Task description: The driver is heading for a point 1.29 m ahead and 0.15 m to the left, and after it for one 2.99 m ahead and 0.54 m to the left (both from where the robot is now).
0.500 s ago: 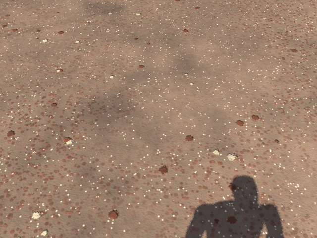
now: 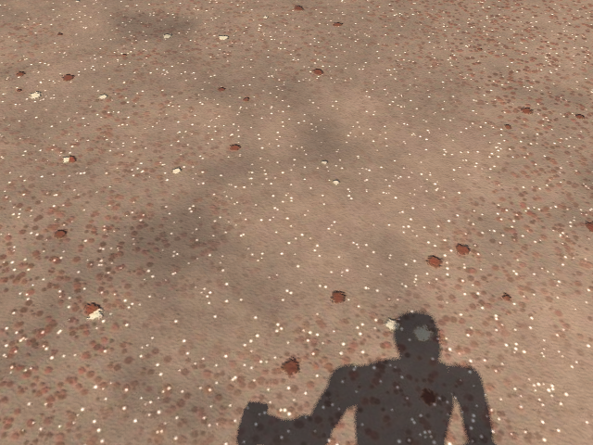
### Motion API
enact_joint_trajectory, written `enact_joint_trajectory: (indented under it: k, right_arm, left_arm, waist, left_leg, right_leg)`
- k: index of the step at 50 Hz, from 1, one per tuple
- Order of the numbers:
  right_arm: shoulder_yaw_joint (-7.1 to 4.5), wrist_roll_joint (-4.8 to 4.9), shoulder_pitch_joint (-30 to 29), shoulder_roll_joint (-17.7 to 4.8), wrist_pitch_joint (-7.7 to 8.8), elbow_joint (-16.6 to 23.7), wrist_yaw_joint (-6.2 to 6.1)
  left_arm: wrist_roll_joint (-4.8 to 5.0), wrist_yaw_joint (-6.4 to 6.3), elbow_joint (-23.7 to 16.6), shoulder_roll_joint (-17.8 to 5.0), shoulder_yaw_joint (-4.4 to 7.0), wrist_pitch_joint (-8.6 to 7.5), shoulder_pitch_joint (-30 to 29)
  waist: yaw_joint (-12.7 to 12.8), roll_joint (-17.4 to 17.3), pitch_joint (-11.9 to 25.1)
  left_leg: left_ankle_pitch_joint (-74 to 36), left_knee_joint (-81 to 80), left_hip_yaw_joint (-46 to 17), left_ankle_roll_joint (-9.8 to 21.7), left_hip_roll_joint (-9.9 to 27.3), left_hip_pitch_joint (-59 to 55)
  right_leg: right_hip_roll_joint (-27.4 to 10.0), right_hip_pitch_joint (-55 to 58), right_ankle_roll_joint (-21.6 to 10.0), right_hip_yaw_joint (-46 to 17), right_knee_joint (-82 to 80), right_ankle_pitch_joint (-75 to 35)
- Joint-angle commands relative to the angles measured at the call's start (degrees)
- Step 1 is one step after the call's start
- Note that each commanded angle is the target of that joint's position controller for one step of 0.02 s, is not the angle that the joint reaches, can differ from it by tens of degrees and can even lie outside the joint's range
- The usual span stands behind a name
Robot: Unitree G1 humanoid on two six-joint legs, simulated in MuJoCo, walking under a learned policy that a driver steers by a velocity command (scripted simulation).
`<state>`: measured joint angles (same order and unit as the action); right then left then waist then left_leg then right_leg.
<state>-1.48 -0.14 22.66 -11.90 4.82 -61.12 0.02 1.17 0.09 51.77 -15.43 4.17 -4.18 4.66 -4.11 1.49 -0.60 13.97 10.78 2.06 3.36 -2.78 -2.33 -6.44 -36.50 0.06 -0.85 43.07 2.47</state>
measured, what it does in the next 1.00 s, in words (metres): walks ahead: right foot, then left foot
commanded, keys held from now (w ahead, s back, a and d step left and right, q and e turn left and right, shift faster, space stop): w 1.00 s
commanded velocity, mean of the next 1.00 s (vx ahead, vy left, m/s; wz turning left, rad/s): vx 0.49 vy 0.00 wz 0.00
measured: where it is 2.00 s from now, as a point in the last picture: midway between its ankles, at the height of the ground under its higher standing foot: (281, 226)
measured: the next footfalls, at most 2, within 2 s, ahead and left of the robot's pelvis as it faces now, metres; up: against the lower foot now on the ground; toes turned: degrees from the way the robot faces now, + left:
right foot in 0.20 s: +0.30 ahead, -0.15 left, +0.00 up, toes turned -2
left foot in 0.74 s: +0.61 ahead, +0.09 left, +0.00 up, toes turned +3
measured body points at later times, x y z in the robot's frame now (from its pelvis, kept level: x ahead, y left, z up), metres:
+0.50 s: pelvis +0.28 -0.07 +0.00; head +0.30 -0.07 +0.45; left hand +0.29 +0.20 -0.14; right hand +0.43 -0.33 -0.12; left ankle +0.42 +0.12 -0.67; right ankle +0.26 -0.15 -0.75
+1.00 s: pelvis +0.57 +0.01 +0.00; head +0.59 +0.02 +0.45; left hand +0.70 +0.28 -0.13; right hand +0.60 -0.26 -0.13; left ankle +0.57 +0.09 -0.75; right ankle +0.66 -0.17 -0.67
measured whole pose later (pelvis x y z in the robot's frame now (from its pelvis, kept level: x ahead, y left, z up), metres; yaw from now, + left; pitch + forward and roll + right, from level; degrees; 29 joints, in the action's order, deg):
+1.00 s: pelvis +0.57 +0.01 +0.00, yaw +0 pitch +1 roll +1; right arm -2.9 -0.4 17.9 -13.6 5.5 -55.3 1.2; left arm 0.6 -0.5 52.7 -16.2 3.8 -4.2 8.9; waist -2.3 2.3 -0.4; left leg 8.7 16.0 3.8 4.2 -3.2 8.6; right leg -7.5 -37.3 -1.4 -1.8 56.3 9.6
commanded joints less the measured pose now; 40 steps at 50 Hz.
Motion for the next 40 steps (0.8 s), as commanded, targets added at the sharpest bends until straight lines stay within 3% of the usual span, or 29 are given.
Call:
enact_joint_trajectory:
  k: [1,4,6,8,9,10,11,12,13,14,15,17,18,20,23,26,31,33,35,36,37,38,39,40]
  right_arm:
    - [-1.97,0.41,1.82,-10.45,0.32,2.03,-0.7]
    - [-2.23,0.89,3.72,-10.33,-0.21,1.24,-0.79]
    - [-2.71,1.04,3.11,-11.14,-0.61,1.39,-0.88]
    - [-3.25,0.86,1.36,-12.63,-1.09,2.11,-0.94]
    - [-2.97,0.6,0.64,-11.88,-1.55,2.53,-0.97]
    - [-2.19,-0.1,0.67,-10.43,-1.65,3.78,-0.95]
    - [0.01,0.1,7.91,-2.18,-0.46,4.58,-0.3]
    - [-0.64,1.38,5.1,-5.72,1.29,4.05,0.1]
    - [-1.92,3.03,-0.95,-9.94,2.28,6.38,0.33]
    - [-2.01,3.1,-4.43,-10.51,2.72,7.29,0.04]
    - [-2.44,2.24,-5.67,-10.16,2.55,7.35,-0.44]
    - [-2.61,1.5,-2.87,-7.7,0.84,6.73,-0.74]
    - [-2.48,1.39,-2.42,-6.53,0.16,6.75,-0.8]
    - [-2.69,0.99,-5.42,-6.9,-0.58,8.21,-1.0]
    - [-2.9,0.33,-12.2,-7.37,-0.44,10.75,-0.94]
    - [-2.4,0.52,-18.21,-6.18,0.15,12.44,-0.28]
    - [-1.62,1.23,-26.25,-6.07,0.64,15.49,1.29]
    - [-1.75,1.3,-26.65,-7.1,0.97,16.46,1.98]
    - [-2.56,1.35,-22.33,-9.2,1.27,15.84,2.24]
    - [-3.69,1.22,-15.24,-11.0,1.34,13.78,2.09]
    - [-5.15,0.88,-4.71,-14.39,1.29,10.77,1.63]
    - [-6.6,-0.13,2.9,-20.18,0.91,9.15,1.33]
    - [-5.57,0.54,4.06,-17.07,0.65,8.77,1.53]
    - [-4.34,0.86,0.15,-13.72,0.82,9.28,1.49]
  left_arm:
    - [0.22,0.76,-5.5,-1.34,-0.59,-0.9,-9.6]
    - [0.51,1.8,-7.25,-1.7,-0.92,-1.36,-13.08]
    - [0.58,2.41,-7.82,-3.04,-0.61,-1.7,-12.7]
    - [0.44,2.39,-6.45,-6.05,0.8,-1.82,-5.92]
    - [0.49,2.02,-3.45,-8.27,2.19,-1.67,3.8]
    - [-0.05,1.44,-0.79,-11.43,3.28,-1.45,14.91]
    - [-0.96,1.44,0.9,-16.06,4.14,-1.18,20.61]
    - [-0.66,1.66,0.82,-11.24,2.52,-1.23,19.64]
    - [-0.27,1.61,0.25,-8.68,1.61,-1.52,13.77]
    - [-0.42,1.64,-1.02,-6.71,0.9,-1.77,8.46]
    - [-1.06,1.88,-1.42,-5.18,0.43,-2.06,5.04]
    - [-1.72,2.3,-1.05,-3.16,-0.23,-2.47,2.98]
    - [-1.51,2.28,-0.51,-3.5,-0.19,-2.61,3.67]
    - [-1.46,1.59,0.54,-5.31,0.12,-2.78,5.72]
    - [-1.35,0.3,1.58,-6.89,0.36,-2.48,9.27]
    - [-0.85,-0.34,2.26,-7.41,0.31,-2.07,12.04]
    - [-0.15,-0.6,4.72,-8.2,0.63,-0.9,17.76]
    - [-0.02,-0.77,5.1,-8.81,1.0,-0.19,17.99]
    - [-0.06,-0.88,4.7,-9.76,1.34,0.46,16.35]
    - [-0.13,-0.87,4.35,-9.39,1.16,0.84,15.1]
    - [-0.69,-0.9,3.56,-7.46,0.33,0.97,15.38]
    - [-1.17,-0.38,2.61,-1.49,-1.47,0.0,21.81]
    - [-0.82,-0.1,3.31,-1.08,-1.85,-1.48,21.27]
    - [0.94,0.26,2.0,-6.71,-0.36,-2.58,16.44]
  waist:
    - [-0.71,-5.62,-6.42]
    - [-0.68,-5.69,-7.73]
    - [0.97,-6.18,-6.66]
    - [5.46,-8.3,-1.04]
    - [10.26,-8.18,4.67]
    - [14.23,-5.07,12.38]
    - [10.12,10.55,21.89]
    - [11.61,10.0,22.3]
    - [10.23,8.34,11.96]
    - [8.4,3.62,6.66]
    - [6.35,1.12,3.43]
    - [2.89,3.11,2.15]
    - [2.39,3.06,1.61]
    - [2.29,2.49,-0.49]
    - [3.96,1.2,-2.21]
    - [5.88,1.26,-2.89]
    - [8.41,1.03,-4.66]
    - [7.52,1.6,-4.34]
    - [4.44,3.14,-1.51]
    - [0.53,2.95,2.75]
    - [-3.3,0.95,10.27]
    - [-1.92,-11.07,19.4]
    - [-2.36,-16.73,23.33]
    - [-2.21,-12.95,16.14]
  left_leg:
    - [-13.9,-5.89,-6.77,7.22,14.16,5.01]
    - [-16.56,-4.36,-6.23,7.07,16.46,0.69]
    - [-22.87,-1.3,-5.77,6.22,17.89,-2.74]
    - [-42.75,7.54,-4.38,4.9,17.56,-4.13]
    - [-48.65,18.49,-2.4,3.41,15.03,-1.47]
    - [-36.62,34.89,-1.16,1.69,12.43,10.83]
    - [0.96,57.81,-1.02,-2.32,0.98,33.12]
    - [18.14,65.86,-9.88,-1.11,0.4,39.73]
    - [14.92,68.42,-8.89,-0.03,3.83,45.14]
    - [9.09,65.98,-7.32,0.46,7.17,43.68]
    - [4.95,62.23,-6.46,0.31,9.38,40.79]
    - [1.72,57.77,-6.82,0.05,11.75,34.15]
    - [1.63,56.08,-6.36,-0.35,12.15,33.36]
    - [-1.84,51.6,-5.71,-1.61,12.69,36.17]
    - [-11.42,41.08,-5.47,-3.32,12.75,41.82]
    - [-19.55,29.91,-3.39,-3.58,10.69,40.01]
    - [-18.4,21.04,-2.59,-2.68,8.67,40.73]
    - [-14.11,19.08,-2.77,-1.25,8.11,40.16]
    - [-9.8,17.92,-0.99,0.43,5.9,32.75]
    - [-9.84,16.8,0.89,1.81,3.83,23.07]
    - [-11.05,18.84,-1.86,4.15,6.4,7.01]
    - [-3.82,17.52,-25.87,12.56,21.14,-16.67]
    - [2.42,7.44,-44.02,15.42,25.67,-21.38]
    - [5.95,6.36,-38.19,12.61,23.94,-15.98]
  right_leg:
    - [1.82,-1.16,0.27,2.24,-7.43,-5.63]
    - [2.34,-1.39,-1.35,1.77,-11.26,-4.91]
    - [3.1,0.83,-3.02,1.86,-13.25,-1.96]
    - [6.4,11.99,-5.14,4.12,-13.27,1.2]
    - [8.1,24.26,-6.85,5.26,-13.69,1.12]
    - [0.58,42.64,-10.03,-3.34,-11.49,2.83]
    - [-14.5,61.82,-19.65,-33.03,-18.01,17.75]
    - [-15.63,60.65,-19.5,-44.24,-26.9,24.1]
    - [-13.73,52.47,-16.25,-35.1,-27.94,23.42]
    - [-11.54,42.75,-14.5,-26.75,-29.39,17.88]
    - [-9.43,34.5,-13.42,-20.8,-30.94,11.97]
    - [-6.3,26.03,-12.56,-13.92,-33.92,7.24]
    - [-5.85,23.94,-13.12,-12.1,-35.11,5.95]
    - [-5.54,22.23,-13.99,-9.48,-37.27,4.39]
    - [-5.39,25.06,-13.7,-7.43,-38.27,1.77]
    - [-3.69,26.48,-11.94,-3.61,-38.17,-0.06]
    - [-6.57,35.24,-11.37,-2.94,-35.01,-1.03]
    - [-8.55,39.22,-10.54,-3.59,-32.26,-4.31]
    - [-8.7,40.91,-9.2,-3.12,-26.8,-16.32]
    - [-6.4,39.85,-7.96,-1.03,-18.33,-25.48]
    - [-3.14,32.77,-6.2,1.44,-4.84,-23.0]
    - [5.23,9.63,-1.97,4.56,18.27,-2.75]
    - [10.02,-0.79,-1.4,-2.52,29.18,29.61]
    - [6.29,-6.64,-2.79,-5.81,34.14,28.29]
